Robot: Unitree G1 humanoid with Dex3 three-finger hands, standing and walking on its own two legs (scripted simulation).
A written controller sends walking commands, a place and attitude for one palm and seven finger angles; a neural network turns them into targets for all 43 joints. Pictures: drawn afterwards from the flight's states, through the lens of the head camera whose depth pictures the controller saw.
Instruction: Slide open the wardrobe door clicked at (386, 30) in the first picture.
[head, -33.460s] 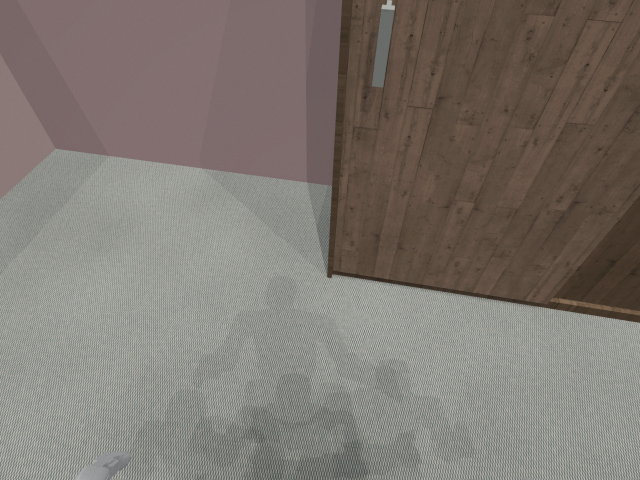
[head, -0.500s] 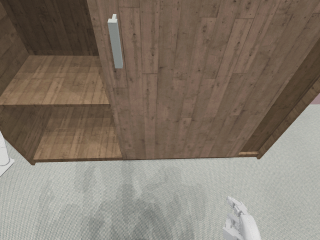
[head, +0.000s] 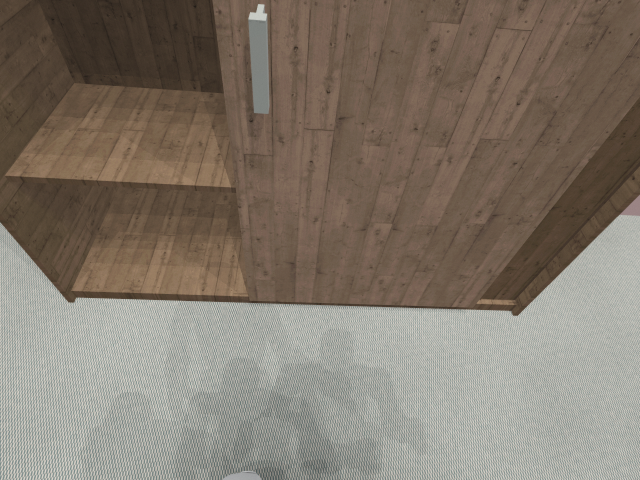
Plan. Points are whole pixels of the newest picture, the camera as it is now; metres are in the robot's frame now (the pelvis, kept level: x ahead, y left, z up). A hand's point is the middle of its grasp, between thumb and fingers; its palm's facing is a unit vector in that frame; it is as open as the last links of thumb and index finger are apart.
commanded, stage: let the arm hang, fingers relaxed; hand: left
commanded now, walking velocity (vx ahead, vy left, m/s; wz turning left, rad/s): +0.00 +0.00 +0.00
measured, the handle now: (261, 60) +0.71 +0.13 +0.15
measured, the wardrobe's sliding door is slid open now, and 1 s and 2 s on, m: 0.60 0.60 0.60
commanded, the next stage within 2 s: look to check the result in 0.76 s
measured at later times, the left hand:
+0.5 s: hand out of the picture +0.01 +0.22 -0.16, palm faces -0.03 -0.97 -0.26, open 7.3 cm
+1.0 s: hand out of the picture +0.07 +0.23 -0.15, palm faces -0.05 -0.96 -0.28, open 7.3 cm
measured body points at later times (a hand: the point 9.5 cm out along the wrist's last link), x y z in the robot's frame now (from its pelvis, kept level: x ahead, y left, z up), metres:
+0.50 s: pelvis +0.00 +0.01 +0.01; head +0.01 +0.01 +0.46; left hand +0.02 +0.27 -0.14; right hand +0.03 -0.23 -0.14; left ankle +0.07 +0.11 -0.73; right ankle -0.04 -0.12 -0.73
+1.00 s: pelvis +0.02 +0.01 +0.02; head +0.04 +0.01 +0.47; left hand +0.07 +0.28 -0.13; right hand +0.06 -0.26 -0.13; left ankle +0.07 +0.11 -0.73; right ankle -0.04 -0.12 -0.73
